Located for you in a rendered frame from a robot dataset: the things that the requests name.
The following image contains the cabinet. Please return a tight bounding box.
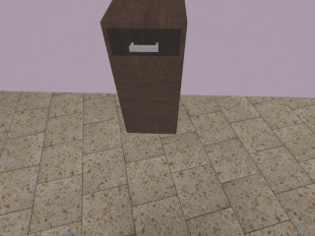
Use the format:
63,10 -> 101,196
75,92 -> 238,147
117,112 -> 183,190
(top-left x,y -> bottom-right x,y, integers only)
100,0 -> 188,135

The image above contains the drawer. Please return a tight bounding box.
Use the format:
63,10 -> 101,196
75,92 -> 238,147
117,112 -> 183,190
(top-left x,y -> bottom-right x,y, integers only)
107,28 -> 181,57

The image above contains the handle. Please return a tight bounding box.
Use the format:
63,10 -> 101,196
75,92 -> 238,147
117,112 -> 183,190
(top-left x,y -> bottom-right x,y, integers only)
129,42 -> 158,52

